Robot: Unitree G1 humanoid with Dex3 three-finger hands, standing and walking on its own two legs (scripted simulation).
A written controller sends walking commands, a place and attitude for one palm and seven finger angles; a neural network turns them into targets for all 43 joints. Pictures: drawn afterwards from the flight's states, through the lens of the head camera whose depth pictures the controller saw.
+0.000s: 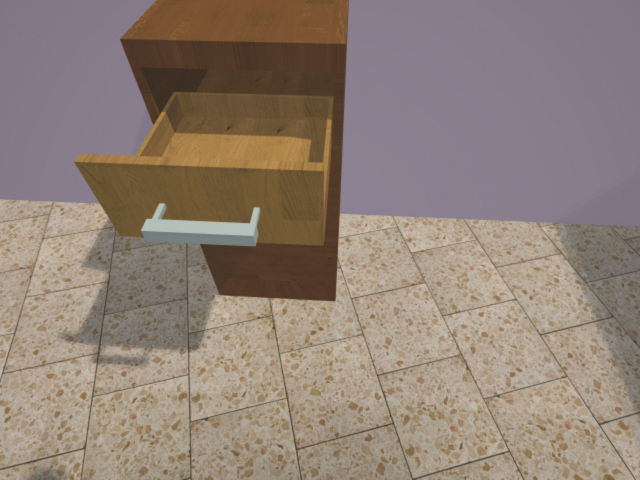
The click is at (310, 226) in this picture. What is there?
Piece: drawer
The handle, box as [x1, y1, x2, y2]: [141, 203, 259, 246]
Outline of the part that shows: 141,229 144,237 148,241 255,246 257,237 256,225 259,215 259,208 254,207 251,220 249,223 164,220 161,217 166,207 164,204 159,203 152,218 146,219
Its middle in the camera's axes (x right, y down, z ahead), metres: -0.19 -0.03 +0.64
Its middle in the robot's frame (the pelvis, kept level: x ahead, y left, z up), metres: +0.49 +0.22 +0.01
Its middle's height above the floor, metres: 0.79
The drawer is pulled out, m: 0.30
